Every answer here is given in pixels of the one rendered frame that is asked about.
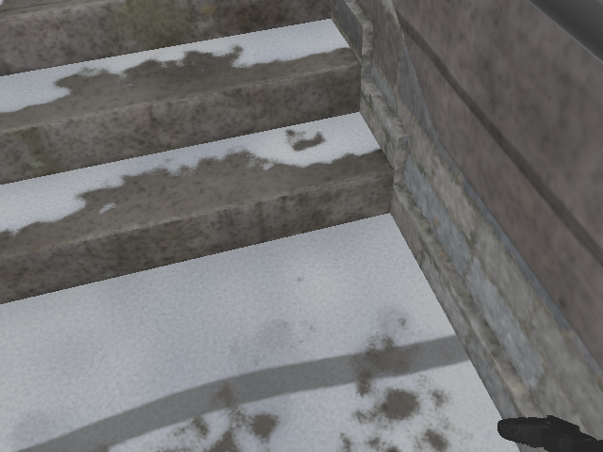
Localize stairs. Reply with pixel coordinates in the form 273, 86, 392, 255
0, 0, 395, 304

